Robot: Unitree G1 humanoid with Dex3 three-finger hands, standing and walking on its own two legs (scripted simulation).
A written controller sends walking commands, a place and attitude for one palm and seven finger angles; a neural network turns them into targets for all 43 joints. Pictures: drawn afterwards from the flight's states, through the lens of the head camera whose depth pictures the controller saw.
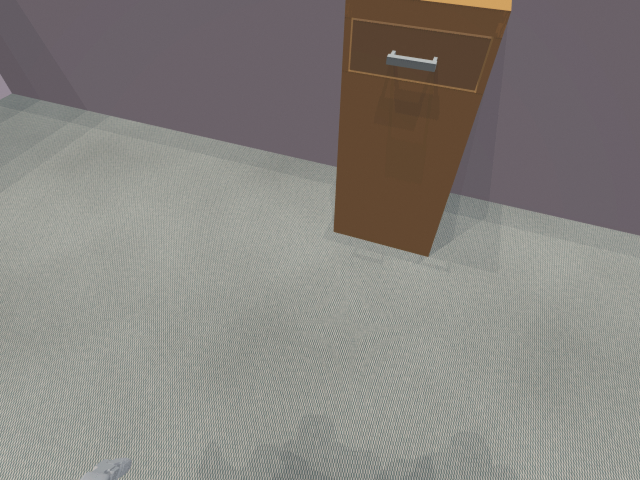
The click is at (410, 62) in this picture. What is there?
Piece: drawer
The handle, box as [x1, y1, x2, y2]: [386, 50, 437, 71]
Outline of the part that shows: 386,59 387,64 434,71 437,57 434,57 432,60 426,60 395,55 395,51 392,50 391,53 388,54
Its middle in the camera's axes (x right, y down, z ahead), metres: +0.25 -0.49 +1.07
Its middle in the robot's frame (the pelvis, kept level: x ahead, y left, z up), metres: +1.14 -0.20 +0.03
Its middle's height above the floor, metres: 0.80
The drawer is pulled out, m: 0.00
